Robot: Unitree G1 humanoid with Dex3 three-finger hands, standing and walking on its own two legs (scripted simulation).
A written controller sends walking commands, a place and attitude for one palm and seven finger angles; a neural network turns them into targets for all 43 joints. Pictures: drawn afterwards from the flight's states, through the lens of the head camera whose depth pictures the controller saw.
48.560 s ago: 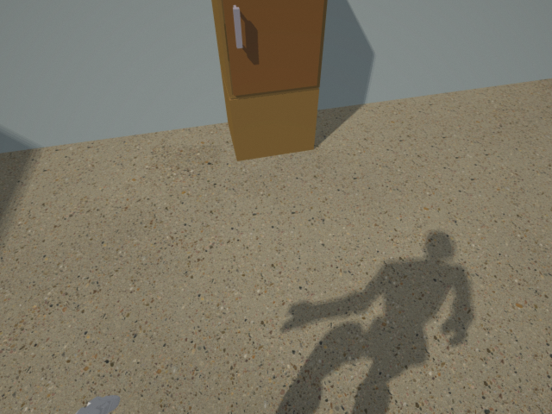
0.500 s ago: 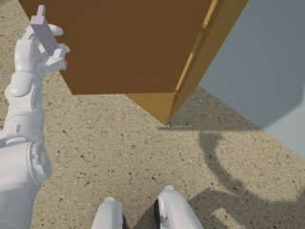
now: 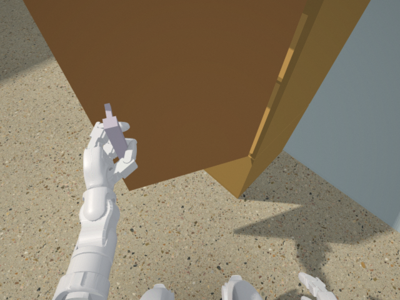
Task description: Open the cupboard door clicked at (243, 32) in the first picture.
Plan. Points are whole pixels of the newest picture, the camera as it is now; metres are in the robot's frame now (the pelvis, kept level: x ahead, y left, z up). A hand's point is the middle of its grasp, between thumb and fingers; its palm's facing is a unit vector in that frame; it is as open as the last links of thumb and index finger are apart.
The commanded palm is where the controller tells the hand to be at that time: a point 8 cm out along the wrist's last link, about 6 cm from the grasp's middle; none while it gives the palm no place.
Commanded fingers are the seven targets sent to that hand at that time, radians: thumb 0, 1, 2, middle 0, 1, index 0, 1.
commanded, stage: pull the door open along its arc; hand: left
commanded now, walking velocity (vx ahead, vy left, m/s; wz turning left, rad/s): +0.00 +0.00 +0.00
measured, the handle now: (118, 137) +0.43 +0.17 +0.04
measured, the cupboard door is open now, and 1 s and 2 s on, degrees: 63 85 88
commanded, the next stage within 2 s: open thumb and fingers to let go in 0.50 s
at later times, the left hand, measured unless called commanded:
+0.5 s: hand (171, 209) +0.28 +0.06 +0.04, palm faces +0.37 -0.93 +0.01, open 6.3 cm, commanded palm +0.22 +0.10 +0.04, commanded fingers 0.00 0.90 0.90 -0.40 -1.35 -0.40 -1.35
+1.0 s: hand (175, 211) +0.28 +0.05 +0.05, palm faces +0.37 -0.93 +0.01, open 10.2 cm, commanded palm +0.23 +0.10 +0.04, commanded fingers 0.00 -0.50 0.30 -0.30 -1.20 -0.30 -1.20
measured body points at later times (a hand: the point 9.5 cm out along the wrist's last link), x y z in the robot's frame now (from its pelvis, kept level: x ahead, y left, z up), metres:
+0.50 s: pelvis -0.01 -0.04 +0.00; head +0.04 -0.06 +0.45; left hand +0.25 +0.10 +0.05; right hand +0.15 -0.26 -0.11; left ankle -0.02 +0.11 -0.67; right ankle +0.02 -0.12 -0.67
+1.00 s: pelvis -0.02 -0.04 +0.00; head +0.04 -0.06 +0.44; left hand +0.25 +0.10 +0.05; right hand +0.17 -0.24 -0.11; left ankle -0.02 +0.11 -0.67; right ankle +0.02 -0.12 -0.67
